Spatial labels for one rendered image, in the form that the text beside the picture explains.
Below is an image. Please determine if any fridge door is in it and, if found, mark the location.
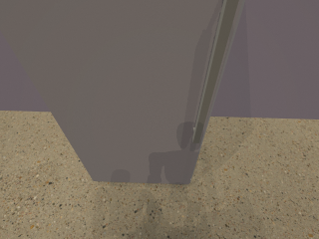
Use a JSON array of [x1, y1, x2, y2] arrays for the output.
[[0, 0, 243, 184]]

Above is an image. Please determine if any handle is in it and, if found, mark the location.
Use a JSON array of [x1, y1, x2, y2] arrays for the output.
[[192, 0, 239, 143]]

